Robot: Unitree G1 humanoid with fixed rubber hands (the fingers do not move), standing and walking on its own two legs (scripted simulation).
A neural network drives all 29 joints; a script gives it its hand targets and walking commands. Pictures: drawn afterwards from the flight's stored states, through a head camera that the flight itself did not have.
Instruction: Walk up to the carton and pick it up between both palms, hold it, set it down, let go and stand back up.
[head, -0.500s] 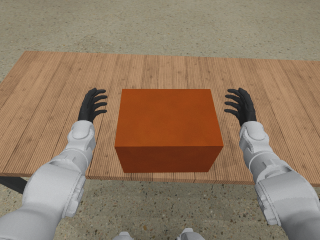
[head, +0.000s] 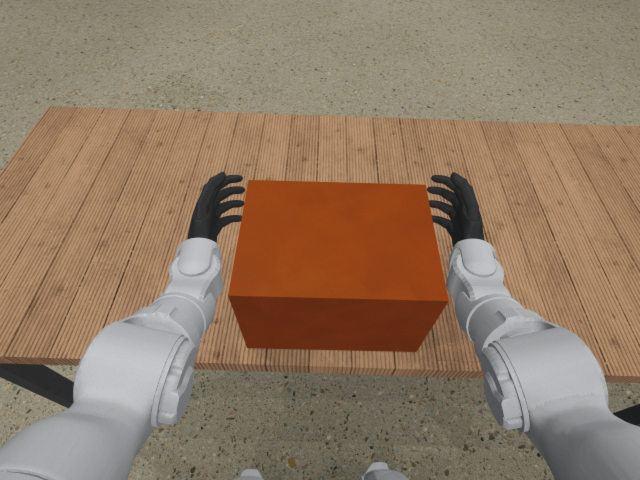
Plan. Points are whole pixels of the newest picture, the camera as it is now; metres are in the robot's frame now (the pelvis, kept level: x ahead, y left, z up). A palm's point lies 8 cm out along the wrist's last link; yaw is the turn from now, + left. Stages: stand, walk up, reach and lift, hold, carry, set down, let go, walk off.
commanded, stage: reach and lift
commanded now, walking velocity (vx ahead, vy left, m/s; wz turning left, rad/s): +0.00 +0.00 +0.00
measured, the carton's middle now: (334, 268) +0.40 -0.03 -0.01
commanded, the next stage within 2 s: none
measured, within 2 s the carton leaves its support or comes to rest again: leaves its support in 1.18 s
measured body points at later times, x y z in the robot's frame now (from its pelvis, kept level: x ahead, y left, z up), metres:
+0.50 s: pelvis -0.01 +0.00 +0.00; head +0.05 +0.00 +0.45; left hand +0.42 +0.15 +0.04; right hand +0.41 -0.20 +0.05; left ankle +0.02 +0.14 -0.69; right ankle +0.04 -0.12 -0.69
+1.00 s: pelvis +0.00 +0.00 +0.02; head +0.07 +0.00 +0.46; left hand +0.42 +0.15 +0.04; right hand +0.41 -0.20 +0.05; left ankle +0.02 +0.14 -0.69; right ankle +0.04 -0.12 -0.69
